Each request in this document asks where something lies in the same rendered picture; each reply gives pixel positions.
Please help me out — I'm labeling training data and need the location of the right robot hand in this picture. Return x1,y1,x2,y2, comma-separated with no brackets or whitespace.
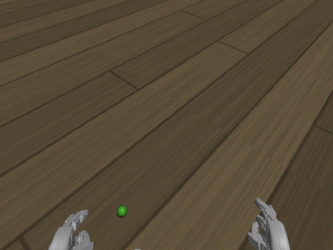
248,198,290,250

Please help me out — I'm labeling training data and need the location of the ball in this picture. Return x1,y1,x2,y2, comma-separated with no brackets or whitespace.
117,205,127,216

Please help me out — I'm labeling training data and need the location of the left robot hand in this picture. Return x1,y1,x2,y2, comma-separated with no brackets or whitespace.
48,210,93,250

